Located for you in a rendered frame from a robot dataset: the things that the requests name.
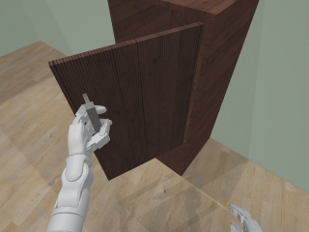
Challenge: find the left robot hand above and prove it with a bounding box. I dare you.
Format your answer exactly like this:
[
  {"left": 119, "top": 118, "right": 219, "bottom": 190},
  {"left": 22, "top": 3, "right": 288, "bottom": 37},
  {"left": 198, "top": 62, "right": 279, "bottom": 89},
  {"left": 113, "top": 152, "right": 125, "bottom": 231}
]
[{"left": 68, "top": 104, "right": 112, "bottom": 158}]

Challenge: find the left robot forearm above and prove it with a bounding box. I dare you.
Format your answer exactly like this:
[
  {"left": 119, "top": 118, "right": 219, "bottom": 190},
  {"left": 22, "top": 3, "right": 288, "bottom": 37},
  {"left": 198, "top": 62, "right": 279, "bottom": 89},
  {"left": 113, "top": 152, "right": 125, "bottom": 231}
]
[{"left": 45, "top": 154, "right": 95, "bottom": 232}]

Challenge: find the handle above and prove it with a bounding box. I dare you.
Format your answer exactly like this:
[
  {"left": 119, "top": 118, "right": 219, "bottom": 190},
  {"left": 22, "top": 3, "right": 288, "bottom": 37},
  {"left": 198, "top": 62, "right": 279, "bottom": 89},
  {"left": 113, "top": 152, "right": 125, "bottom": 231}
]
[{"left": 82, "top": 93, "right": 108, "bottom": 144}]

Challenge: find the cupboard door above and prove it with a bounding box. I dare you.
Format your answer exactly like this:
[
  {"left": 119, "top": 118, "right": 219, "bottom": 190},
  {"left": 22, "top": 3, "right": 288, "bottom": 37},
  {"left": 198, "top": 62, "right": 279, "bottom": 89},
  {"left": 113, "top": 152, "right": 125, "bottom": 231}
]
[{"left": 48, "top": 21, "right": 205, "bottom": 181}]

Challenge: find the right robot hand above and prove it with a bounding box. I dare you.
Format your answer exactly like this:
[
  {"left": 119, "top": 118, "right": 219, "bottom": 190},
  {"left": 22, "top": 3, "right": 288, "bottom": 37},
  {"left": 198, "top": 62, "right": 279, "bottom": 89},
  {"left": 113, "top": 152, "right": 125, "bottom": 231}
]
[{"left": 229, "top": 204, "right": 263, "bottom": 232}]

